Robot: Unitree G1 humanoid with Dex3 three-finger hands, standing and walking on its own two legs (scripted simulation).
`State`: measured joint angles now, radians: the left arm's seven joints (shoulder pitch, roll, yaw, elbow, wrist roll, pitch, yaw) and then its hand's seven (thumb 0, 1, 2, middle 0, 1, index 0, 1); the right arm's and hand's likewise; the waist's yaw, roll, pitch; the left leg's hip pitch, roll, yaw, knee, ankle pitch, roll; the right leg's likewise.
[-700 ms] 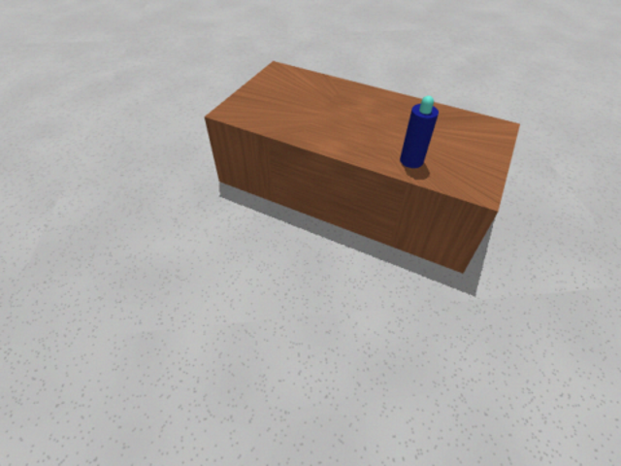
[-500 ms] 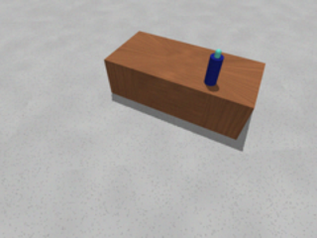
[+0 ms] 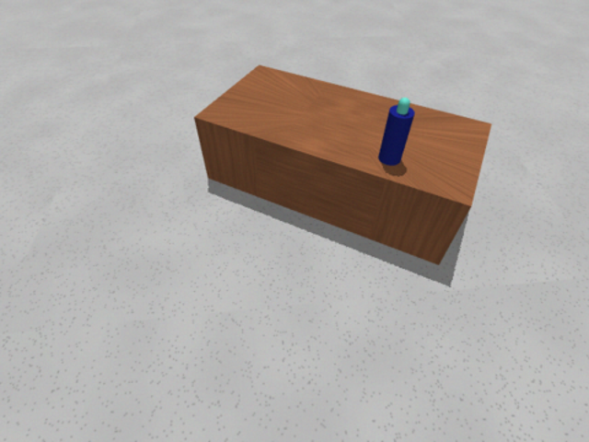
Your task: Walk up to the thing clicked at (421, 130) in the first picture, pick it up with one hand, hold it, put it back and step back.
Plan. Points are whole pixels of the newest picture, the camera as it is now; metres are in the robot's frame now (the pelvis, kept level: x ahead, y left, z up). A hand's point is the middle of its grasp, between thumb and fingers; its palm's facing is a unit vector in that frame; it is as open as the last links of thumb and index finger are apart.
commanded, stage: stand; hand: left
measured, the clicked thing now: (396, 130) +1.18 -0.37 -0.29
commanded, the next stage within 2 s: walk up in 0.42 s
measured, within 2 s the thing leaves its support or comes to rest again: neither
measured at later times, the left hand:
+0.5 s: hand out of the picture +0.07 +0.25 -0.16, palm faces -0.07 -0.94 -0.33, open 7.4 cm
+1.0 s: hand (223, 403) +0.22 +0.12 -0.15, palm faces -0.23 -0.91 -0.35, open 7.4 cm
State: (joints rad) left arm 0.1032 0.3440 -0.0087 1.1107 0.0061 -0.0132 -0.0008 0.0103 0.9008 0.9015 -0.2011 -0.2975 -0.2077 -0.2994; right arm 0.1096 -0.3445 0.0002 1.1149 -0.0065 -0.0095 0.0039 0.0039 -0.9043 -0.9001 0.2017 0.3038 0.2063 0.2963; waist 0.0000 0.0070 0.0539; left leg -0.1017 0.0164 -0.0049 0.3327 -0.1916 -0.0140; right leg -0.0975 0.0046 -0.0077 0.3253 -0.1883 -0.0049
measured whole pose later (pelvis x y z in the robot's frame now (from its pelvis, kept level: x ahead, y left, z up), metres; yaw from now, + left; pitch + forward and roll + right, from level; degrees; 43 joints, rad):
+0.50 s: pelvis +0.00 +0.00 +0.00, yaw -3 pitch -2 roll +1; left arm 0.18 0.37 0.04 1.06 0.03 0.02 -0.05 0.01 0.90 0.90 -0.20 -0.30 -0.21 -0.30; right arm 0.14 -0.35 -0.05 1.06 -0.03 -0.04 0.02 0.00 -0.90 -0.90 0.20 0.30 0.21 0.30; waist 0.01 -0.01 0.04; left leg -0.12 0.03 0.06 0.39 -0.24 0.01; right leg -0.23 0.01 0.01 0.60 -0.36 -0.03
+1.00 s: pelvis +0.13 -0.13 -0.01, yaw -16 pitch -3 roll -1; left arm 0.34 0.37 0.06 0.90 0.01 -0.04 -0.07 0.01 0.90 0.90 -0.20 -0.30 -0.21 -0.30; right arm 0.22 -0.41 -0.06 0.90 -0.02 -0.05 0.06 0.01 -0.91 -0.90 0.20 0.30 0.21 0.30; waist 0.05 0.04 0.09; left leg -0.45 0.09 0.04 0.94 -0.38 0.02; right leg -0.19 0.04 -0.01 0.52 -0.28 -0.05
